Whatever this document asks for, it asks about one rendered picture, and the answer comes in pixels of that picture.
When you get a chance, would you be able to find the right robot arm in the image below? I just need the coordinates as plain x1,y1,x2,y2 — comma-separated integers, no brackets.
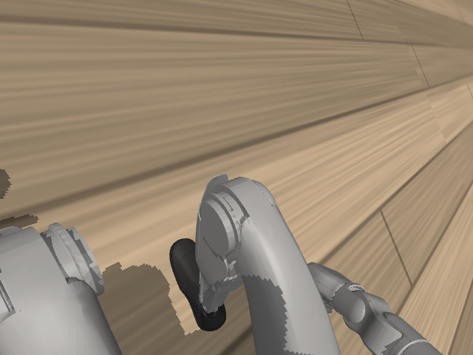
333,283,443,355

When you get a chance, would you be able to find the right robot foot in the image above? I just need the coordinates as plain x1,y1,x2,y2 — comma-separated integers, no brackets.
169,238,226,331

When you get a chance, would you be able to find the right robot hand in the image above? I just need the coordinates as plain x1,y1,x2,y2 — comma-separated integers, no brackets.
307,262,351,313

